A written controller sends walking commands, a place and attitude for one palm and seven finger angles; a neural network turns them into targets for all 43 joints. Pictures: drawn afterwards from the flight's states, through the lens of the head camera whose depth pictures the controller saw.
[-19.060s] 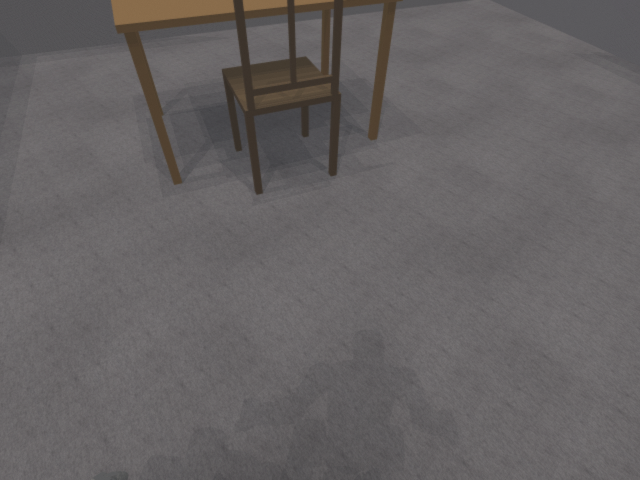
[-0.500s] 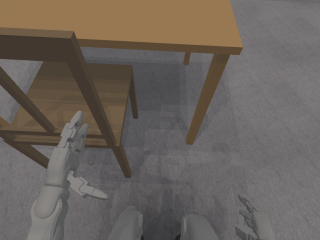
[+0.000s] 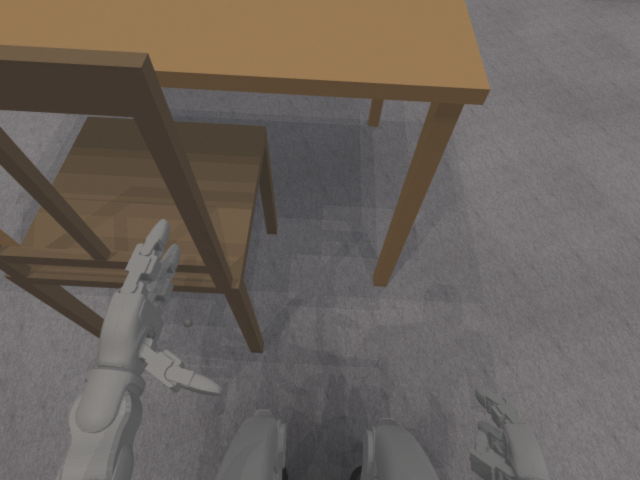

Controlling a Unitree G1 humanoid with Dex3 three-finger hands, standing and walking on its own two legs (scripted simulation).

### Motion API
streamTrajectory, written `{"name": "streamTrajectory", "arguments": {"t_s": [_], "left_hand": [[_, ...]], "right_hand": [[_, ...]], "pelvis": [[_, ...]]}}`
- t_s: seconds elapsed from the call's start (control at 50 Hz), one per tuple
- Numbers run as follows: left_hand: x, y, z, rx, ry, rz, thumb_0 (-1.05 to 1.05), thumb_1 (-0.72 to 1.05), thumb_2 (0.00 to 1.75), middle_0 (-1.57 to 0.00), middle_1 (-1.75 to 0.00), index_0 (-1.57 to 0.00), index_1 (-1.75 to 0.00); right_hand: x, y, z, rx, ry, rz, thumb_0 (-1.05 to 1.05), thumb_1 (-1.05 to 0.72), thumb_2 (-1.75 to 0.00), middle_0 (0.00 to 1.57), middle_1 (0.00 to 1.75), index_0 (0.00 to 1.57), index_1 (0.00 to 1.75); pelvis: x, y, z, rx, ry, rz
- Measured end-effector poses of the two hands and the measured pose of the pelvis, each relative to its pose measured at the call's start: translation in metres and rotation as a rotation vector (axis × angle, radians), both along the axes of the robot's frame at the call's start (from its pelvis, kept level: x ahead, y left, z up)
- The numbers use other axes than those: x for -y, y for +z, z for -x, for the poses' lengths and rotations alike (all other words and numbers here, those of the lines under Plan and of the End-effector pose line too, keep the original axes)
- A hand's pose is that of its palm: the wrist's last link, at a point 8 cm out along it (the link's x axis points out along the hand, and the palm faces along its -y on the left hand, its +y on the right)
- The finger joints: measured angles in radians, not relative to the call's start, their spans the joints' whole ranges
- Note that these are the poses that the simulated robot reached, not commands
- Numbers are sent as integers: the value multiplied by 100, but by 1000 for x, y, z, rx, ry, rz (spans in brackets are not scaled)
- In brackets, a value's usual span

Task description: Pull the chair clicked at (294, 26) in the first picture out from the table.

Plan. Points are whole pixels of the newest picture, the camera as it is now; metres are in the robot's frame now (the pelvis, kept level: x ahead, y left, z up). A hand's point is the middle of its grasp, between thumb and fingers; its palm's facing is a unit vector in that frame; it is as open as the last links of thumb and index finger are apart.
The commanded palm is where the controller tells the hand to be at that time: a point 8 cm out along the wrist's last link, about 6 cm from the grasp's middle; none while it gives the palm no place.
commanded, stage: aim the fingers beside a spindle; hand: left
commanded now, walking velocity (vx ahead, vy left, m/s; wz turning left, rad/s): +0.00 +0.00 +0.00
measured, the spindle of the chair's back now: (49, 198) +0.45 +0.39 +0.04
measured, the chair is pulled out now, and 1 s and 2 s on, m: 0.00 0.00 0.00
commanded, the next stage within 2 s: push the fingers through the gap in 0.28 s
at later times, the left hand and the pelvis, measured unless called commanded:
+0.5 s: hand (184, 315) +0.30 +0.18 +0.03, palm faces -0.02 -1.00 -0.05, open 16.9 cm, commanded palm +0.29 +0.23 +0.03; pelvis +0.00 +0.00 +0.00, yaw +0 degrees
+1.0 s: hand (195, 273) +0.35 +0.17 +0.02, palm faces -0.02 -1.00 -0.04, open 16.9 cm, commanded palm +0.34 +0.22 +0.03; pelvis +0.00 +0.00 +0.00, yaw +0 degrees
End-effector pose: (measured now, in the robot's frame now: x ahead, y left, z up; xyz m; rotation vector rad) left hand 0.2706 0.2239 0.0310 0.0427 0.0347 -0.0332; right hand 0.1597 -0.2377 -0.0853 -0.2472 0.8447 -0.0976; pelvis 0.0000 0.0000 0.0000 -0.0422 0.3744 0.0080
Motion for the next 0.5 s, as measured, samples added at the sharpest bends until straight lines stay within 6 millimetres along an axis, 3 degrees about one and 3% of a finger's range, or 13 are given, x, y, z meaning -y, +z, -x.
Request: {"name": "streamTrajectory", "arguments": {"t_s": [0.5], "left_hand": [[-6, -1, -8, 9, 10, -5, -1, -50, 30, -6, -8, -7, -8]], "right_hand": [[4, -1, 1, -14, -7, 13, 1, -90, -90, 20, 30, 20, 30]], "pelvis": [[2, 0, -2, -4, 1, 2]]}}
